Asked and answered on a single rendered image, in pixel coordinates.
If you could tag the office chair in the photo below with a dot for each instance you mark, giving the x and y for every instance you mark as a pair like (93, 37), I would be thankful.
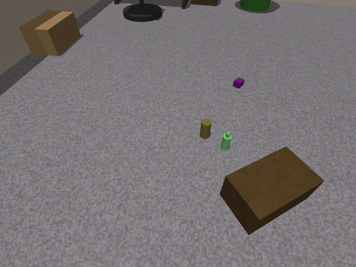
(142, 12)

